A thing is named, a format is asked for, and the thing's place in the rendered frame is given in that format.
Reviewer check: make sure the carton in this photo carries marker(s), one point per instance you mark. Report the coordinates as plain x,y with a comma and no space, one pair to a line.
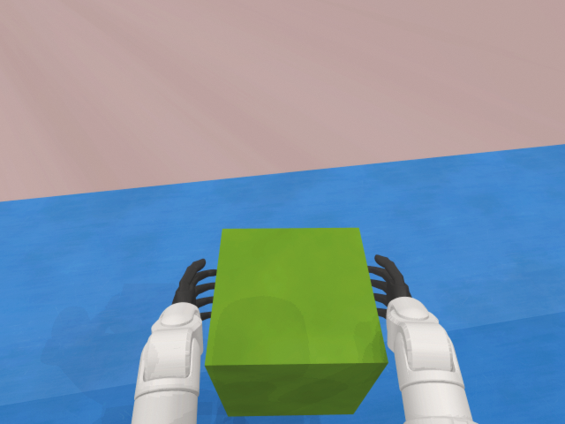
294,327

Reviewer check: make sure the robot left hand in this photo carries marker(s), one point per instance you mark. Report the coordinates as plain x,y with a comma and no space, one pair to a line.
188,291

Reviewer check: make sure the robot left forearm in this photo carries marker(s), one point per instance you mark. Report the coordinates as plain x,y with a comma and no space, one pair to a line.
168,383

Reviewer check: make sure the robot right forearm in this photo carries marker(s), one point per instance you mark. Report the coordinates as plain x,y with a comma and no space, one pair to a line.
428,372

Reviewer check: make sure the robot right hand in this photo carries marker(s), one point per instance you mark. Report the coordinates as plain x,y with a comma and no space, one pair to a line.
394,287

